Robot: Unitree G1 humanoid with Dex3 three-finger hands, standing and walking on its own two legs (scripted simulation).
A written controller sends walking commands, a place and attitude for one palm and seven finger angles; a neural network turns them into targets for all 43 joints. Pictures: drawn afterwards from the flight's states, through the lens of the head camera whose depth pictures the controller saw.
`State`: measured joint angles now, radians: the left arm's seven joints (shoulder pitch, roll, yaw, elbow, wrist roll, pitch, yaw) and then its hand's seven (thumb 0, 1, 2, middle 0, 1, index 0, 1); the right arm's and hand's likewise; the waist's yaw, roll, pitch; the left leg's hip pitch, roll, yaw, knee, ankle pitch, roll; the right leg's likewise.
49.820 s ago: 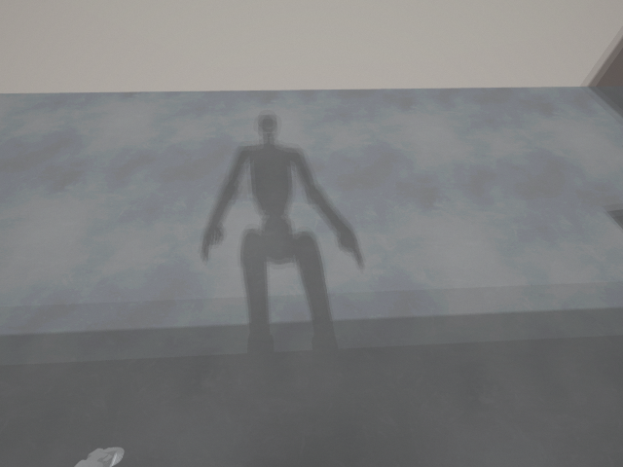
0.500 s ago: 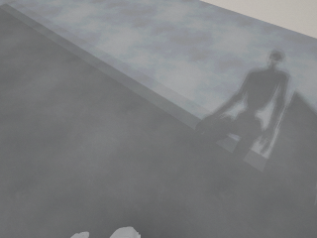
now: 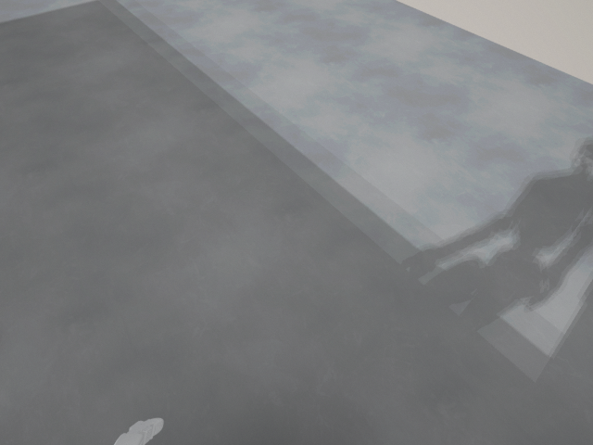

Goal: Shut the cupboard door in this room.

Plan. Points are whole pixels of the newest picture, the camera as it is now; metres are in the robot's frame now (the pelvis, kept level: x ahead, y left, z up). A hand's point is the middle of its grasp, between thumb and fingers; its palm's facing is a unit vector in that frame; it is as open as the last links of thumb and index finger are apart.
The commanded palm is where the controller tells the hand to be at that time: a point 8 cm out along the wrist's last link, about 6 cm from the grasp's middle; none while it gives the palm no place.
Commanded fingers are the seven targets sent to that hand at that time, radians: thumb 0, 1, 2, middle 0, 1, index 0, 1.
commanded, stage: turn or walk to find it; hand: left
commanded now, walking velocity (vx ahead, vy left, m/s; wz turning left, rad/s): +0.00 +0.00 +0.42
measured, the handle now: out of the picture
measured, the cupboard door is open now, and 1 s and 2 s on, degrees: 55 55 55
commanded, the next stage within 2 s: none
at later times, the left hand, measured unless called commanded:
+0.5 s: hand out of the picture -0.04 +0.22 -0.18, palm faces +0.30 -0.92 -0.24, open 7.4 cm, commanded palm none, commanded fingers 0.00 0.90 0.90 -0.20 -0.30 -0.20 -0.30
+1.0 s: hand out of the picture +0.07 +0.22 -0.15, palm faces +0.40 -0.88 -0.26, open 7.4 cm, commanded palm none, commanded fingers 0.00 0.90 0.90 -0.20 -0.30 -0.20 -0.30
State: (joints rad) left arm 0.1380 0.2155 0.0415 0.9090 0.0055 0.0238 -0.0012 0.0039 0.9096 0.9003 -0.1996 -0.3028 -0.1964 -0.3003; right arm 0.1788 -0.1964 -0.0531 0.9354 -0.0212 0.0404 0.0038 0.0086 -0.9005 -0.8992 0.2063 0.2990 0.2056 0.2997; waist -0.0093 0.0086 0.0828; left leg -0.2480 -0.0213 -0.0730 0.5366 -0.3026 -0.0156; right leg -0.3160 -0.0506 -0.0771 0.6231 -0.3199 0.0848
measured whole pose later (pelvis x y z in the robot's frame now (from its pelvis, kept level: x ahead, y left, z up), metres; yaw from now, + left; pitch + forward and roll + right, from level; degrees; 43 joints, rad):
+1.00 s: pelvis +0.03 -0.01 +0.00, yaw +26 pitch +1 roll +1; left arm 0.11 0.18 0.03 0.89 0.01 0.00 0.01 0.00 0.91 0.90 -0.20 -0.30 -0.20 -0.30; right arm 0.24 -0.21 -0.07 0.97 -0.01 0.05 0.00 0.01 -0.90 -0.90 0.21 0.30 0.21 0.30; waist -0.03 0.05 0.08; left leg -0.34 -0.04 -0.09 0.72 -0.44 -0.02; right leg -0.28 -0.05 -0.10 0.58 -0.31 0.00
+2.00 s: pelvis +0.06 -0.01 +0.01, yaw +53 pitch +0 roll +3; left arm 0.20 0.15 0.03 0.90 0.02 0.00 0.01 0.00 0.90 0.90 -0.20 -0.30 -0.20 -0.30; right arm 0.20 -0.23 -0.08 0.98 -0.02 0.08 0.02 0.01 -0.91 -0.90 0.20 0.30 0.20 0.30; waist -0.02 0.03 0.10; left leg -0.45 0.01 -0.01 1.07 -0.43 -0.07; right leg -0.22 -0.11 -0.19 0.53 -0.30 -0.02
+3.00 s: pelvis +0.08 +0.00 +0.01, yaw +79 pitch +0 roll +2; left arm 0.23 0.19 0.04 0.93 0.03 0.00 0.01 0.00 0.91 0.90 -0.21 -0.30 -0.20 -0.30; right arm 0.16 -0.23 -0.07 0.98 -0.01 0.08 0.02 0.01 -0.91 -0.90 0.20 0.30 0.20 0.30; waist 0.01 -0.01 0.10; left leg -0.37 0.03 0.03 0.85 -0.45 -0.07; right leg -0.21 -0.14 -0.24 0.53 -0.30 -0.01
